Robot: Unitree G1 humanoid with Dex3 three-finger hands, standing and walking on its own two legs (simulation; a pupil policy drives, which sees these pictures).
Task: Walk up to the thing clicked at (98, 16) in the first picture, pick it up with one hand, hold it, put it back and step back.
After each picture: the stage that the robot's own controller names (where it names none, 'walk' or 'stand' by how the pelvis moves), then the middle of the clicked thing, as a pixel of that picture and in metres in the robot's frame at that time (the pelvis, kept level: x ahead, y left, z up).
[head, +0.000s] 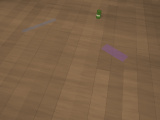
stand; (98, 14) +1.98 -0.31 -0.72
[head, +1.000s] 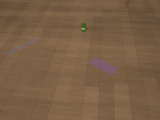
walk; (83, 27) +1.85 +0.06 -0.69
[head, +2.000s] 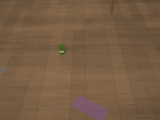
walk; (61, 49) +1.25 +0.26 -0.72
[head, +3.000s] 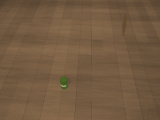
walk; (63, 83) +0.81 +0.18 -0.72
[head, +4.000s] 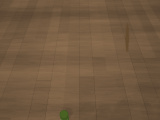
walk; (64, 117) +0.49 +0.14 -0.71
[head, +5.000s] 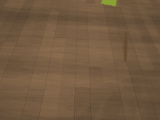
stand; out of the picture +0.38 +0.13 -0.71
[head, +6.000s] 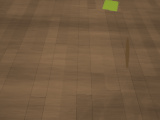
stand; out of the picture +0.34 +0.12 -0.72
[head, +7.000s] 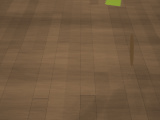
stand; out of the picture +0.29 +0.12 -0.72
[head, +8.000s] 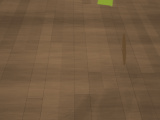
stand; out of the picture +0.29 +0.12 -0.73
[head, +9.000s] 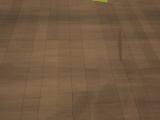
stand; out of the picture +0.29 +0.13 -0.72
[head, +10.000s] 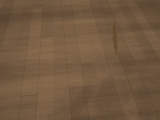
stand; out of the picture +0.30 +0.16 -0.72
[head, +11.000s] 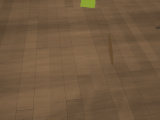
stand; out of the picture +0.25 +0.15 -0.72
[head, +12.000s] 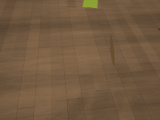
stand; out of the picture +0.27 +0.14 -0.73
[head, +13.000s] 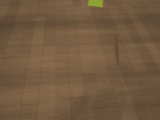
stand; out of the picture +0.27 +0.12 -0.73
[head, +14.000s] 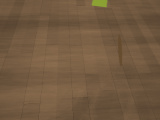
stand; out of the picture +0.27 +0.12 -0.73
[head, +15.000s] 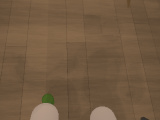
go down; (48, 100) +0.33 +0.14 -0.50
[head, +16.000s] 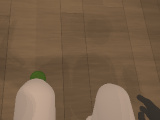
go down; (38, 80) +0.36 +0.17 -0.31
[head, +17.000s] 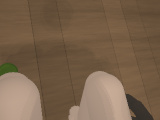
close in; (8, 74) +0.35 +0.20 -0.25
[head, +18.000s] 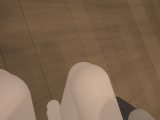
close; out of the picture +0.35 +0.21 -0.22
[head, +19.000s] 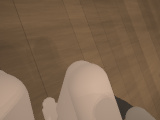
close; out of the picture +0.35 +0.22 -0.22
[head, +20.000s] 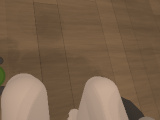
lift; out of the picture +0.30 +0.27 -0.11
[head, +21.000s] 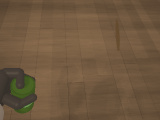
lift; (23, 95) +0.30 +0.17 +0.02
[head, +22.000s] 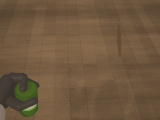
hold; (27, 99) +0.30 +0.17 -0.01
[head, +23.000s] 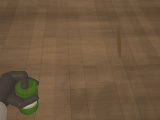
hold; (27, 97) +0.30 +0.18 +0.00
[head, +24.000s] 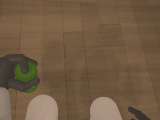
crouch; (27, 77) +0.35 +0.18 -0.09
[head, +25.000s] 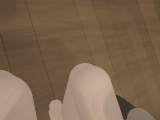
lower; out of the picture +0.36 +0.25 -0.22
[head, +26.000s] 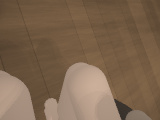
lower; out of the picture +0.36 +0.25 -0.22
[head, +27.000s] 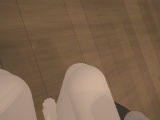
lower; out of the picture +0.36 +0.25 -0.23
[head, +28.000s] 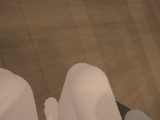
lower; out of the picture +0.36 +0.25 -0.22
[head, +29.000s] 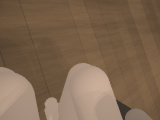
loosen; out of the picture +0.35 +0.25 -0.22
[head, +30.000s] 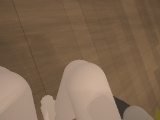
withdraw; out of the picture +0.34 +0.25 -0.22
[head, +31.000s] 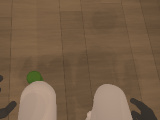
walk; (35, 79) +0.37 +0.20 -0.36
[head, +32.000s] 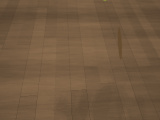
stand; out of the picture +0.29 +0.14 -0.66
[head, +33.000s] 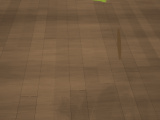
stand; out of the picture +0.30 +0.16 -0.66
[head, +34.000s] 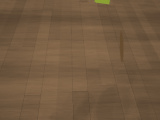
stand; out of the picture +0.31 +0.15 -0.70
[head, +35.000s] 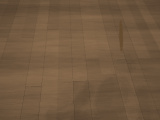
walk; out of the picture +0.34 +0.14 -0.71
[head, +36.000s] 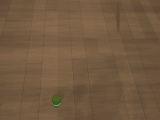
walk; (56, 101) +0.49 +0.12 -0.70
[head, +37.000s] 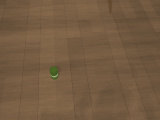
walk; (54, 73) +0.71 +0.21 -0.69
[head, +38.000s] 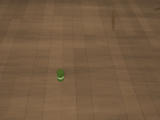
stand; (60, 75) +0.89 +0.16 -0.71
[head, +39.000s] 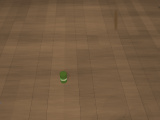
stand; (63, 77) +0.88 +0.14 -0.72
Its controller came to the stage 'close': yes
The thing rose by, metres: 0.70
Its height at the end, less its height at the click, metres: +0.00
